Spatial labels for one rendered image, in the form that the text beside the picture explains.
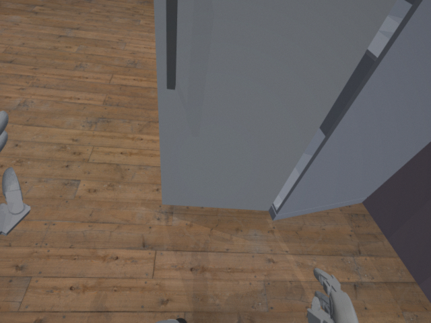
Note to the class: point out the right robot hand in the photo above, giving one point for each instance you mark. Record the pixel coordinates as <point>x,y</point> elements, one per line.
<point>338,308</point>

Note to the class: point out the left robot hand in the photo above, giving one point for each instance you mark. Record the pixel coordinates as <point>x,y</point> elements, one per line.
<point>15,210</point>

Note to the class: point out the fridge door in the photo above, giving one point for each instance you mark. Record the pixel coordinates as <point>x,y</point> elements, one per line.
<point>255,79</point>

